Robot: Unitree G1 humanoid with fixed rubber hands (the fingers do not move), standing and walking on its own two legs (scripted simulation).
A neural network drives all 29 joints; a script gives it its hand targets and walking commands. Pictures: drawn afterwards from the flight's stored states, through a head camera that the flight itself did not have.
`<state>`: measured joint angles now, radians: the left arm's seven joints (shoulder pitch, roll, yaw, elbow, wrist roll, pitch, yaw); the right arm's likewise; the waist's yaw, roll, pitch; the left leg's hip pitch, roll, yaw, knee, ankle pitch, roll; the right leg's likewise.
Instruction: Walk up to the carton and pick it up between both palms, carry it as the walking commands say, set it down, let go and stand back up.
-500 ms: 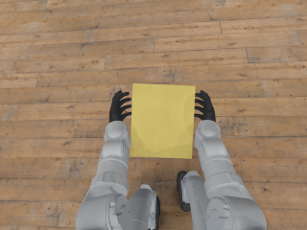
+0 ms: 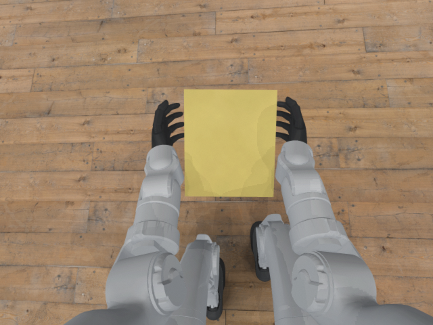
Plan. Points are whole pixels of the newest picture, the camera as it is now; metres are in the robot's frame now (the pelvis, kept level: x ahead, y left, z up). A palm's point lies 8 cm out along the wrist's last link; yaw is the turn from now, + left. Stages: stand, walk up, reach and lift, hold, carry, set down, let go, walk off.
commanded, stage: set down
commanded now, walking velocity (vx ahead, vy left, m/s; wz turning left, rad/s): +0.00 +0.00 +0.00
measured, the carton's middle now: (227, 141) +0.45 -0.01 -0.17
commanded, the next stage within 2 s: none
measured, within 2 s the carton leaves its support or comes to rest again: neither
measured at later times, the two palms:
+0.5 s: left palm (175, 142) +0.45 +0.11 -0.15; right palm (286, 139) +0.44 -0.13 -0.16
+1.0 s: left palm (182, 142) +0.48 +0.11 -0.23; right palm (279, 139) +0.47 -0.14 -0.25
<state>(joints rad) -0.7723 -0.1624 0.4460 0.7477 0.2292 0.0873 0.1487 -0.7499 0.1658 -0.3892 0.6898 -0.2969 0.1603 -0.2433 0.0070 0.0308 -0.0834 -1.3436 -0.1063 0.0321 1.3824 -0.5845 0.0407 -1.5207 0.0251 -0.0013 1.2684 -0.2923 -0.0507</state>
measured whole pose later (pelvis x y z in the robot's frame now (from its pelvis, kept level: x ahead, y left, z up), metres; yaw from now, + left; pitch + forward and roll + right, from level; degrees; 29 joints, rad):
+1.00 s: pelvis -0.03 +0.01 -0.14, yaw +4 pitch +40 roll +4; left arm -1.17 -0.07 0.44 0.80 0.21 0.23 0.16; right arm -1.12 0.02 -0.47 0.73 -0.27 0.28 -0.18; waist -0.02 0.03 0.02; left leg -1.90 -0.14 0.07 1.89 -0.70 0.04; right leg -2.09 0.01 0.01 1.75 -0.36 -0.04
